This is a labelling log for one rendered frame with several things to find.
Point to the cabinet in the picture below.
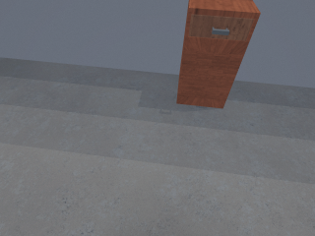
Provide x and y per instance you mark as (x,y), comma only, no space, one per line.
(209,65)

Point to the handle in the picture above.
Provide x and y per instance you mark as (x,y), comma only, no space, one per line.
(220,31)

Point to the drawer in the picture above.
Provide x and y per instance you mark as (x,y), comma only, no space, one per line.
(202,26)

